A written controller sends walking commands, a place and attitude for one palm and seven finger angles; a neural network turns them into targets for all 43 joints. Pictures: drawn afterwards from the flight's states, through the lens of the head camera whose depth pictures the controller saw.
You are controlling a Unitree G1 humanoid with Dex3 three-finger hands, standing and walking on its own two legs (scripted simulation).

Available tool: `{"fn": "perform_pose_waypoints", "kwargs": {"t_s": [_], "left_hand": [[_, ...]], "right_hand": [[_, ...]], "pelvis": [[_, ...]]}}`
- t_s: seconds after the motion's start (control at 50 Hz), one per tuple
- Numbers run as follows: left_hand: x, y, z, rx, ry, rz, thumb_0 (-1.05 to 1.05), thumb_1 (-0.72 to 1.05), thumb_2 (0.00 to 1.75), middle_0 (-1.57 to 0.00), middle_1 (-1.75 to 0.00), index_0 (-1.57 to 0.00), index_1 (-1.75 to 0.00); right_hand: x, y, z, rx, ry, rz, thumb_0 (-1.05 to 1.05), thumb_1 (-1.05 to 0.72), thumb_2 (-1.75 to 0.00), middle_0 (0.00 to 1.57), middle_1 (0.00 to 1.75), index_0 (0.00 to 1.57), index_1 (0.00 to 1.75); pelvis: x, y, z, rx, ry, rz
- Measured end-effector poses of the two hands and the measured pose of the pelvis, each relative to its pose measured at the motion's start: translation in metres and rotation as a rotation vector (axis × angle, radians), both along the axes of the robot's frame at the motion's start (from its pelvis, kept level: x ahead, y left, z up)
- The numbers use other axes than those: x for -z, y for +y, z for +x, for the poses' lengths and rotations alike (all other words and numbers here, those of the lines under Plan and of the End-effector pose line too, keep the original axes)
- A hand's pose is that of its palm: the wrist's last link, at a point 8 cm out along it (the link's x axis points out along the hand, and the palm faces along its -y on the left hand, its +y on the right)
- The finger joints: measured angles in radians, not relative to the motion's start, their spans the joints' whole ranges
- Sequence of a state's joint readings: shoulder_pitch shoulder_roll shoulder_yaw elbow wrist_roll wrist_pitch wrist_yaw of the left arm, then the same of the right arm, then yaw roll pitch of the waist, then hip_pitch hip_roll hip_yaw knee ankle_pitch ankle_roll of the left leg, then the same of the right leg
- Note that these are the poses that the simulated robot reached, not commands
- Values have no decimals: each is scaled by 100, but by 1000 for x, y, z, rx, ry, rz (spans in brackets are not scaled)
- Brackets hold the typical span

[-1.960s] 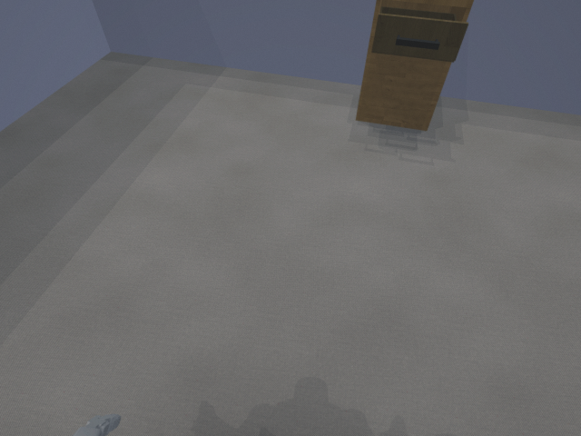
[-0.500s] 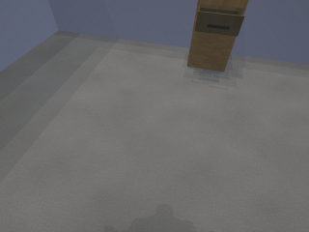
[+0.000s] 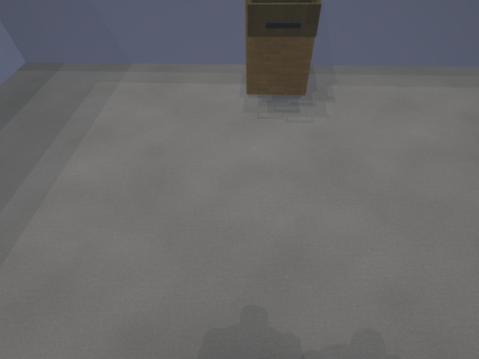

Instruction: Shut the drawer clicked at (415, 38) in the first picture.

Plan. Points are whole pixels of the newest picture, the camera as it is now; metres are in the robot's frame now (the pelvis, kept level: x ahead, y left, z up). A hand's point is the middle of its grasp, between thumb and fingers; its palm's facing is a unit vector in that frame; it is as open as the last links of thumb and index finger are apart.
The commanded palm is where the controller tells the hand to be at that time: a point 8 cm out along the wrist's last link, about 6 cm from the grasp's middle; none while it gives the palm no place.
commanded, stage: walk to a spot facing it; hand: left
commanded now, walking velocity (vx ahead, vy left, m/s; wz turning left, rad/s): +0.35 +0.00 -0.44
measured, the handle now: (283, 23) +1.74 -0.10 -0.16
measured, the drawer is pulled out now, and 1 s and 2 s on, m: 0.19 0.19 0.19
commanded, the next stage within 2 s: none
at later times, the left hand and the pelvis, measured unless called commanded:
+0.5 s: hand (142, 340) +0.18 +0.23 -0.18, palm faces -0.10 -0.98 -0.17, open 7.4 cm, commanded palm none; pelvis +0.21 +0.04 +0.00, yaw -12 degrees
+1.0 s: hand (225, 183) +0.59 +0.09 -0.15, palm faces -0.45 -0.88 -0.15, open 7.4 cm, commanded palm none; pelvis +0.42 -0.01 +0.01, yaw -22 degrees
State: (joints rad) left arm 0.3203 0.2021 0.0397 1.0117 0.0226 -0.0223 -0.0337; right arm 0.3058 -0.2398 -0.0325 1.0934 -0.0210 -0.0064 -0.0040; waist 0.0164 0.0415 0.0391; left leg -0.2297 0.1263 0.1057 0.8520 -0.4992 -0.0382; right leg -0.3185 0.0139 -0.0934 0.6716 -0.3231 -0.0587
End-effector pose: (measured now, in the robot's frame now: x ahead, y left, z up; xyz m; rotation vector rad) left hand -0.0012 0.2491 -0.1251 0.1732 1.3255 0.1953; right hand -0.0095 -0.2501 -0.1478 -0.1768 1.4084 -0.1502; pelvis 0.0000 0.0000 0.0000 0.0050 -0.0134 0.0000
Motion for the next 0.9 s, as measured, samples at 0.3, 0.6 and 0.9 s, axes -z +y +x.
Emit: {"fn": "perform_pose_waypoints", "kwargs": {"t_s": [0.3,0.6,0.9], "left_hand": [[-13,-24,74,66,127,-56,1,91,90,-20,-30,-20,-30],[14,41,291,210,82,-49,1,91,90,-20,-30,-20,-30],[-6,-44,536,452,-98,-100,1,92,90,-19,-30,-19,-29]], "right_hand": [[-42,7,183,67,-280,4,1,-91,-90,20,30,19,30],[-42,65,285,197,-295,-49,0,-91,-90,20,30,20,30],[-43,103,214,499,127,14,0,-92,-90,19,30,19,30]], "pelvis": [[-24,3,105,130,36,-11],[-13,48,254,260,0,-15],[-22,22,374,361,18,-2]]}}
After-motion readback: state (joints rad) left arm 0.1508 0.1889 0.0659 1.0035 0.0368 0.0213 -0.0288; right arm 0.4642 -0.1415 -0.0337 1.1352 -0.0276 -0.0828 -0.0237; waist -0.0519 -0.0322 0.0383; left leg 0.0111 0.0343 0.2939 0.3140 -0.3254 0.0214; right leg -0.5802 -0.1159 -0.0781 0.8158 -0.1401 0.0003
